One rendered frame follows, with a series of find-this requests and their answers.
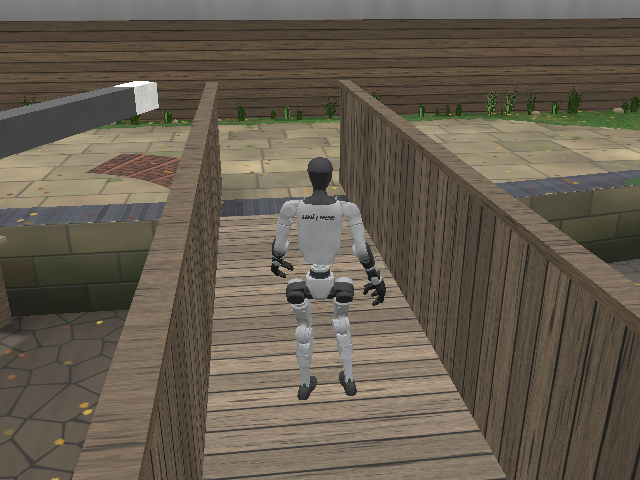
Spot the left robot hand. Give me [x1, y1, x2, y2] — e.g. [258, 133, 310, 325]
[271, 261, 294, 278]

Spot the humanoid robot torso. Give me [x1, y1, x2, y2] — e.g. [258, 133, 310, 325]
[296, 196, 343, 300]

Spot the robot left upper arm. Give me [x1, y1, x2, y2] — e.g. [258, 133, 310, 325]
[273, 200, 300, 253]

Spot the right robot forearm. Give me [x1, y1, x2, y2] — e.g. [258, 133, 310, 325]
[359, 242, 382, 285]

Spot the robot right upper arm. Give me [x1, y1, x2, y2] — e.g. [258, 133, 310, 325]
[340, 201, 368, 258]

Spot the left robot forearm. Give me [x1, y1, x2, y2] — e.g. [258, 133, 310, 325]
[272, 238, 285, 266]

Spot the robot left foot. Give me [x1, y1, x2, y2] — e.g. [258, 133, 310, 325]
[297, 376, 317, 400]

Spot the right robot hand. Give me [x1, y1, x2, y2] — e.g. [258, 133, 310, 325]
[363, 279, 386, 306]

